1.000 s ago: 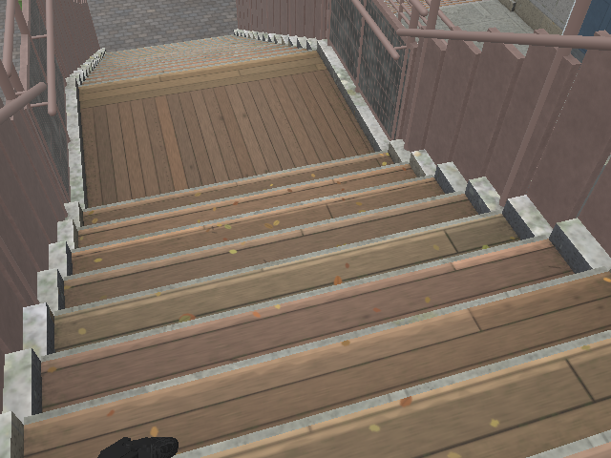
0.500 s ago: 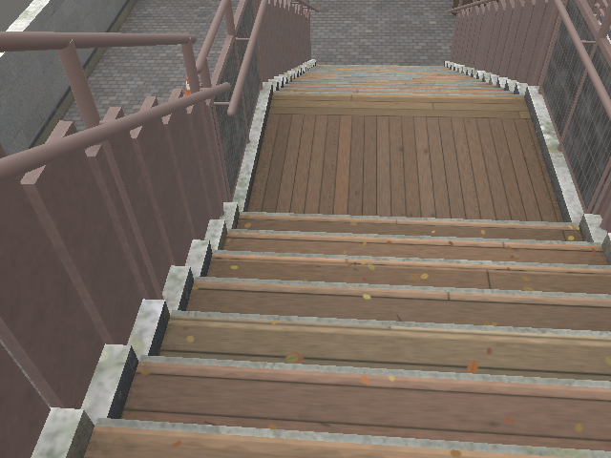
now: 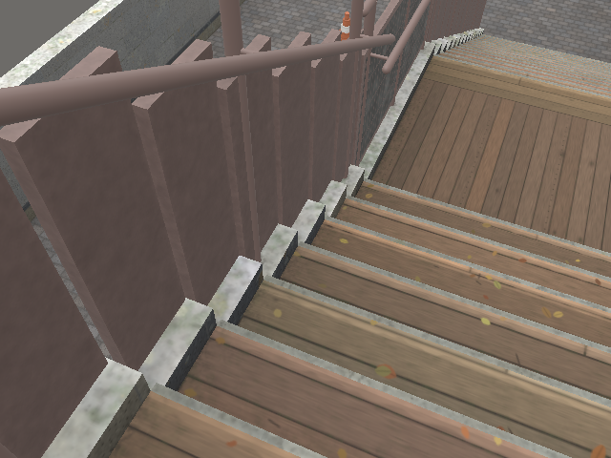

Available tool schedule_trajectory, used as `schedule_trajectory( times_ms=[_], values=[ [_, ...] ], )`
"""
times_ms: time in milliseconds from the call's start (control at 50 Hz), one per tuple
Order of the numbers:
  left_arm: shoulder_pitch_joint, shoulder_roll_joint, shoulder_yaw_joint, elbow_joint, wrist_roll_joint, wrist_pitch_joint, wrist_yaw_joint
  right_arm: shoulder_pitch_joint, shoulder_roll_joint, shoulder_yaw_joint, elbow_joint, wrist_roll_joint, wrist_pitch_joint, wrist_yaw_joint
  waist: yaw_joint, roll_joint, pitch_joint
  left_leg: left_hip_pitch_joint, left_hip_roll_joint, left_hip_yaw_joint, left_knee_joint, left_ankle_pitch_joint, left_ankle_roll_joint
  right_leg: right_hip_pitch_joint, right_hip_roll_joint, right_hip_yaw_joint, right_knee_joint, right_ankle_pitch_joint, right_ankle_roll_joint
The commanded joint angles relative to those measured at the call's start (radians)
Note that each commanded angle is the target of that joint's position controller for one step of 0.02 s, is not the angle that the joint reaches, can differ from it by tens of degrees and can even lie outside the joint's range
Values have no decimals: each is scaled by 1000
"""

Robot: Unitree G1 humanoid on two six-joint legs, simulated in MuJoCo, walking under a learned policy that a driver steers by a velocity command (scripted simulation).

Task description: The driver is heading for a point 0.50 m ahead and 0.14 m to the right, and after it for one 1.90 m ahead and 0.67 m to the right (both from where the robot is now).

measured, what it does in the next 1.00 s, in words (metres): goes down, turning right: right foot 0.16 m lower, then left foot 0.16 m lower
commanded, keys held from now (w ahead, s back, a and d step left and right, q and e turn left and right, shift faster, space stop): w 0.10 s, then w+e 0.90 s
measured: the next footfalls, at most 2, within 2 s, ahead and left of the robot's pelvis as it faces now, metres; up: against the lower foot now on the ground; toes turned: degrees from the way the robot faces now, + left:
right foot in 0.40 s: +0.34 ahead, -0.20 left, -0.16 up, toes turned +2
left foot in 0.90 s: +0.68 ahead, -0.07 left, -0.32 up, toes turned -29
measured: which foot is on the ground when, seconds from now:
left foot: down 0.00-0.40, up 0.42-0.88, down 0.90-1.00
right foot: up 0.00-0.38, down 0.40-0.92, up 0.94-1.00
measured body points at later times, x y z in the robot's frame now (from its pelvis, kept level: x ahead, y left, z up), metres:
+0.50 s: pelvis +0.28 -0.11 -0.16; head +0.29 -0.12 +0.29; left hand +0.35 +0.13 -0.29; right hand +0.28 -0.37 -0.30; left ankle +0.16 +0.04 -0.63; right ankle +0.30 -0.21 -0.88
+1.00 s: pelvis +0.57 -0.13 -0.31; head +0.58 -0.12 +0.14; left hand +0.66 +0.10 -0.46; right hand +0.63 -0.40 -0.40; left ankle +0.65 -0.05 -1.05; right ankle +0.38 -0.22 -0.79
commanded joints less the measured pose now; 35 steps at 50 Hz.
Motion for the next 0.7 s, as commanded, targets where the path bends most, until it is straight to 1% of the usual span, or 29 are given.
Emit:
schedule_trajectory(
  times_ms=[20,40,60,80,100,120,160,180,260,320,340,360,380,400,420,440,460,480,500,520,540,560,580,600,620,640,660,680,700],
  values=[
    [66,62,27,-84,57,8,9,-42,-116,-19,-52,-14,-32,-48,45,8,-48,-109,258,-313,-218,411,199,75,-33,-12,-392,258,39],
    [122,48,25,-66,40,8,-4,-8,-149,-25,-39,-20,-30,-57,60,8,-113,-96,236,-260,-167,503,193,146,-10,-34,-400,388,44],
    [182,53,29,-39,25,7,-12,-7,-193,-40,-32,-27,-36,-50,67,67,-145,-80,254,-281,-149,534,197,168,-2,-21,-345,451,33],
    [79,117,53,-75,0,2,-16,70,-156,-35,-5,-6,-52,-52,12,63,-92,50,257,-302,-110,369,184,-28,-21,59,-442,575,17],
    [-3,132,56,-110,7,2,-17,99,-131,-31,8,7,-59,-49,-19,67,-54,87,269,-355,-90,236,185,-113,-28,87,-519,594,-6],
    [-30,120,57,-117,23,4,-23,110,-103,-20,14,16,-62,-53,-24,26,-16,46,234,-311,-71,100,175,-95,-17,82,-659,706,-20],
    [-86,84,44,-145,38,-5,-43,107,-92,-11,17,15,-59,-65,-44,78,4,-44,197,-258,-22,-72,151,33,10,56,-811,904,-42],
    [-96,75,43,-156,39,-3,-54,118,-102,-11,21,8,-52,-66,-57,102,7,-58,203,-252,-3,-90,148,66,24,48,-834,909,-50],
    [-171,64,36,-199,7,20,-80,184,-116,-9,33,-9,-40,-69,-122,88,65,-8,228,-271,131,-109,146,61,67,56,-935,735,-56],
    [-171,57,33,-205,-24,7,-112,185,-148,-18,37,-10,-22,-92,-138,92,88,147,277,-317,286,35,130,-19,49,73,-1027,579,-71],
    [-135,56,35,-191,-26,2,-118,170,-142,-14,38,-11,-17,-101,-123,90,86,146,288,-301,330,111,110,46,33,53,-1098,534,-84],
    [-23,65,44,-140,-27,-1,-116,150,-140,-12,54,-12,-15,-102,-66,100,65,76,292,-262,406,212,91,224,30,2,-1108,503,-104],
    [208,89,66,-65,-30,0,-112,84,-131,-9,67,-14,-22,-95,58,109,-5,-44,278,-210,596,255,57,520,15,3,-1161,578,-154],
    [404,144,79,29,2,4,-104,84,-115,-10,74,-14,-45,-78,135,-74,-80,-187,138,-28,1020,210,-12,790,50,-30,-1128,814,-194],
    [452,151,55,70,-11,10,-110,266,-36,8,71,-35,-75,-58,26,-349,-155,-577,51,40,1456,-569,-96,1095,-62,193,-856,1095,-291],
    [413,171,61,44,-34,15,-112,323,-98,15,40,-26,-101,-46,10,-387,-271,-644,90,0,1521,-508,-135,1124,-143,405,-931,932,-376],
    [367,233,86,28,-40,27,-97,209,-136,6,-24,15,-112,-51,32,-336,-275,-739,89,-10,1432,-400,-151,1102,-212,629,-1128,487,-448],
    [289,184,71,19,-20,33,-80,34,-122,5,-73,32,-99,-67,35,-110,-172,-797,127,-3,1336,-311,-148,975,-225,726,-1230,187,-439],
    [165,149,49,-39,26,23,-75,-53,-140,-1,-96,25,-86,-85,-3,53,-75,-743,179,-53,1206,-180,-112,772,-223,745,-1236,74,-412],
    [111,162,51,-46,26,3,-73,-66,-100,2,-108,1,-77,-96,-53,37,-29,-700,184,-76,1165,-212,-96,621,-206,754,-1200,112,-418],
    [82,90,25,-62,16,-13,-69,-24,-120,-14,-99,2,-79,-91,-100,35,6,-668,214,-131,914,-29,-77,533,-123,594,-1150,220,-368],
    [60,73,22,-74,19,-23,-67,4,-115,-19,-80,-16,-86,-85,-116,-22,1,-597,232,-126,775,29,-66,458,-76,510,-1137,346,-337],
    [70,82,23,-84,-2,-31,-45,-56,-137,-28,-111,-50,-91,-80,-103,-10,31,-477,223,-98,492,186,-102,337,-1,385,-1179,476,-317],
    [98,80,24,-72,-16,-20,-23,-147,-91,-18,-148,-75,-91,-74,-66,-50,2,-384,195,-46,311,272,-118,332,29,346,-1178,568,-316],
    [116,75,25,-48,-10,2,-8,-148,-42,-6,-157,-75,-83,-58,-70,-95,-78,-219,158,-11,271,360,-124,289,63,287,-1130,727,-310],
    [115,102,30,-42,10,9,-7,-27,-53,-12,-112,-58,-85,-34,-104,-128,-153,-76,132,6,383,511,-115,259,50,282,-1096,808,-308],
    [179,86,34,-21,-19,3,3,-36,-85,-23,-109,-41,-94,-24,-72,-98,-127,-257,167,-93,341,567,-105,439,45,357,-1037,684,-311],
    [232,88,33,-17,-38,-6,4,-143,-118,-30,-154,-32,-102,-24,-38,-50,-74,-437,162,-115,200,552,-85,565,47,397,-1007,556,-306],
    [275,93,38,-11,-44,-6,10,-247,-115,-25,-184,-40,-110,-23,3,-37,-37,-514,157,-124,103,545,-65,627,42,443,-987,479,-282]
  ],
)
Velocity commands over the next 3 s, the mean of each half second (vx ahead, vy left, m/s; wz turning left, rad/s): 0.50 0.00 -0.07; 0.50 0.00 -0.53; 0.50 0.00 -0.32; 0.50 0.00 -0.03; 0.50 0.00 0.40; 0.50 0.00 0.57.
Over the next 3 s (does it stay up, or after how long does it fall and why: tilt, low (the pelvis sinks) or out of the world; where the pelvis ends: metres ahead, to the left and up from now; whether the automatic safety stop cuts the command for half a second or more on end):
stays up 1.50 -0.65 -0.81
